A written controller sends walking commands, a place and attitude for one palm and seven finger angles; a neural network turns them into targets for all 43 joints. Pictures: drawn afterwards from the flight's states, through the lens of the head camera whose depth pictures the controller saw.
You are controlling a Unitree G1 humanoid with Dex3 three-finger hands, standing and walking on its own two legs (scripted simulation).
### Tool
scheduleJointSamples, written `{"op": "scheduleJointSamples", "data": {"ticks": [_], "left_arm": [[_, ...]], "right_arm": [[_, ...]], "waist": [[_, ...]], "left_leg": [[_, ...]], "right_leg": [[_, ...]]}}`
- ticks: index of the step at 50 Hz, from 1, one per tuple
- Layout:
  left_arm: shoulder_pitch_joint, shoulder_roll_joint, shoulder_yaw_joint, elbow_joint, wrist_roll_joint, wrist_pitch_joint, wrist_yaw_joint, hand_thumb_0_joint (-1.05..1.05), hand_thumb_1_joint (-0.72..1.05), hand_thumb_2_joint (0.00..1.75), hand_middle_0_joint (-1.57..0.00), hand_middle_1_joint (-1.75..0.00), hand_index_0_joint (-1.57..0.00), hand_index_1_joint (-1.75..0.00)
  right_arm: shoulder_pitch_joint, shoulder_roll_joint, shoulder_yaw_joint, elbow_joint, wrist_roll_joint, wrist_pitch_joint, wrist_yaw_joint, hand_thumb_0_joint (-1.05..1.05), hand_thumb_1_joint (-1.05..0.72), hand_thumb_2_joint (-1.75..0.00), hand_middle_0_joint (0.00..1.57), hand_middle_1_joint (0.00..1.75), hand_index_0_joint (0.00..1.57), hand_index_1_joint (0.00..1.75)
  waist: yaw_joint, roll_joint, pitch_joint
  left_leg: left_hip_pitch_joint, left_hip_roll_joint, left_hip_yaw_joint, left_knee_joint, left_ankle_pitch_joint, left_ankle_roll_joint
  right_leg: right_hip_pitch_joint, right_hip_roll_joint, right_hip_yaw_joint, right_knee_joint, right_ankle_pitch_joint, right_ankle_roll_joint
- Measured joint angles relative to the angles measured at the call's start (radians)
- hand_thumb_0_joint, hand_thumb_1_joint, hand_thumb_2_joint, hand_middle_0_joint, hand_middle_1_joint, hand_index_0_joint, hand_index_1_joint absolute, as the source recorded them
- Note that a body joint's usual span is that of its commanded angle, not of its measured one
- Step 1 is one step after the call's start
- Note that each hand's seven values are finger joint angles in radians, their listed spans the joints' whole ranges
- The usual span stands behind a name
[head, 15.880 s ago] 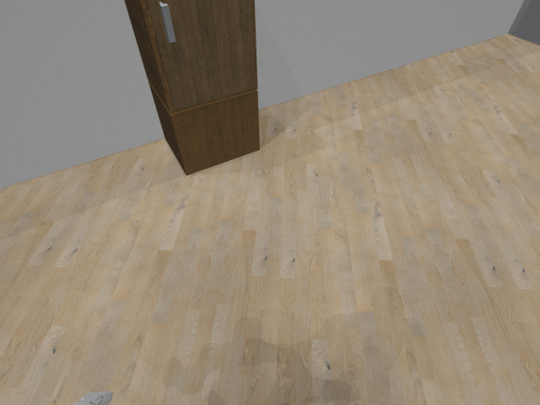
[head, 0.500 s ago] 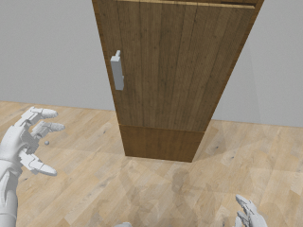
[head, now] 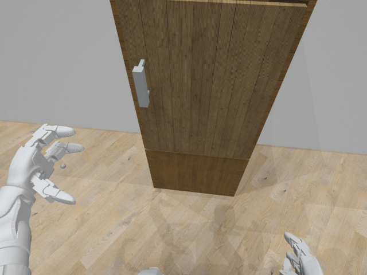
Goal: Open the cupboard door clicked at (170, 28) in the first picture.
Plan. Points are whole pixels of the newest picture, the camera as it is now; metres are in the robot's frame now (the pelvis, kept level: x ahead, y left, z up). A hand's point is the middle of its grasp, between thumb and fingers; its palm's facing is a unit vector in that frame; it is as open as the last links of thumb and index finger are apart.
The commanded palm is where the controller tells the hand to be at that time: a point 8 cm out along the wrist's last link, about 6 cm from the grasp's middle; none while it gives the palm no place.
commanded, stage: move the hooked fingers beside the handle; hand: left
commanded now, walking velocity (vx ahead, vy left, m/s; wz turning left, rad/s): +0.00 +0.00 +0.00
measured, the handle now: (143, 83) +0.60 +0.16 +0.06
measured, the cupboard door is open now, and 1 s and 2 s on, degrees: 0 0 0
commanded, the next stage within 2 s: none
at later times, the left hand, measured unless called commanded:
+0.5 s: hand (83, 131) +0.40 +0.26 +0.08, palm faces -0.07 -1.00 +0.00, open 14.0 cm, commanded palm +0.38 +0.31 +0.08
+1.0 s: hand (102, 107) +0.48 +0.24 +0.08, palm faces -0.08 -1.00 +0.00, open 14.0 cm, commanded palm +0.47 +0.29 +0.07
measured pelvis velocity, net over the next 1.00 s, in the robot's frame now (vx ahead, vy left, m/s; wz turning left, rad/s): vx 0.00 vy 0.02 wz -0.04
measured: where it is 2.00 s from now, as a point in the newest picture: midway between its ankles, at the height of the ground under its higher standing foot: outside the picture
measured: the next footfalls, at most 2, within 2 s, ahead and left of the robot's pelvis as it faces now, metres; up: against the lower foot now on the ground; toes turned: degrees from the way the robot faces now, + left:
none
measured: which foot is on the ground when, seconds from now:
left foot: down 0.00-1.00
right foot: down 0.00-1.00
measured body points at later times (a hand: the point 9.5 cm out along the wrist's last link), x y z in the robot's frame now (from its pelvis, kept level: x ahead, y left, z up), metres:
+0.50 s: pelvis +0.00 +0.01 -0.01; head +0.07 +0.02 +0.44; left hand +0.40 +0.32 +0.08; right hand +0.08 -0.26 -0.11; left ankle +0.04 +0.11 -0.70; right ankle +0.00 -0.10 -0.70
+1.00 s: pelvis +0.00 +0.02 -0.02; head +0.11 +0.04 +0.42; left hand +0.48 +0.30 +0.08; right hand +0.03 -0.25 -0.12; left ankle +0.04 +0.11 -0.70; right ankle +0.00 -0.10 -0.70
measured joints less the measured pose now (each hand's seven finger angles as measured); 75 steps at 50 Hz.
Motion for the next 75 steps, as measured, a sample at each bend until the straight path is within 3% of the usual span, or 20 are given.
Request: {"op": "scheduleJointSamples", "data": {"ticks": [10, 24, 34, 42, 54, 75], "left_arm": [[-0.197, 0.047, -0.001, 0.18, 0.041, -0.012, 0.0, -0.01, -0.5, 0.3, -0.31, -1.2, -0.3, -1.2], [-0.313, 0.068, 0.015, 0.293, 0.084, -0.042, 0.039, -0.01, -0.49, 0.3, -0.3, -1.2, -0.3, -1.2], [-0.471, 0.077, -0.009, 0.431, 0.132, -0.055, 0.079, -0.01, -0.5, 0.3, -0.3, -1.2, -0.3, -1.2], [-0.568, 0.124, 0.009, 0.527, 0.166, -0.087, 0.1, -0.01, -0.49, 0.3, -0.3, -1.2, -0.3, -1.2], [-0.707, 0.182, 0.026, 0.639, 0.211, -0.087, 0.125, -0.01, -0.5, 0.3, -0.3, -1.2, -0.3, -1.2], [-0.98, 0.35, 0.043, 0.809, 0.306, -0.028, 0.166, -0.01, -0.5, 0.3, -0.3, -1.2, -0.3, -1.2]], "right_arm": [[0.013, -0.002, 0.001, 0.016, 0.0, 0.028, 0.001, 0.01, -0.91, -0.89, 0.2, 0.3, 0.2, 0.3], [0.079, -0.005, -0.013, 0.018, -0.008, 0.095, 0.023, 0.01, -0.91, -0.89, 0.2, 0.3, 0.2, 0.3], [0.078, 0.002, -0.007, 0.031, -0.017, 0.131, 0.033, 0.01, -0.91, -0.89, 0.2, 0.3, 0.2, 0.3], [0.091, 0.005, -0.007, 0.025, -0.025, 0.163, 0.045, 0.01, -0.91, -0.89, 0.2, 0.3, 0.2, 0.3], [0.123, -0.004, -0.005, 0.045, -0.035, 0.21, 0.05, 0.01, -0.91, -0.89, 0.2, 0.3, 0.2, 0.3], [0.166, -0.008, 0.021, 0.033, -0.057, 0.244, 0.052, 0.0, -0.91, -0.89, 0.2, 0.3, 0.2, 0.3]], "waist": [[-0.029, -0.014, 0.0], [-0.061, -0.02, -0.011], [-0.083, -0.023, -0.018], [-0.108, -0.022, -0.024], [-0.145, -0.02, -0.023], [-0.238, -0.007, -0.013]], "left_leg": [[-0.048, 0.004, 0.005, 0.023, -0.005, 0.003], [-0.098, 0.006, 0.026, 0.045, -0.022, 0.018], [-0.148, 0.002, 0.026, 0.068, -0.029, 0.026], [-0.195, 0.01, 0.028, 0.097, -0.041, 0.028], [-0.271, 0.019, 0.022, 0.136, -0.053, 0.028], [-0.421, 0.038, 0.004, 0.2, -0.072, 0.029]], "right_leg": [[-0.05, 0.003, 0.006, 0.021, -0.001, 0.001], [-0.104, 0.002, 0.028, 0.036, -0.005, 0.015], [-0.15, -0.003, 0.028, 0.052, -0.008, 0.023], [-0.196, 0.004, 0.032, 0.074, -0.013, 0.025], [-0.267, 0.012, 0.028, 0.104, -0.02, 0.024], [-0.401, 0.031, 0.014, 0.135, -0.024, 0.024]]}}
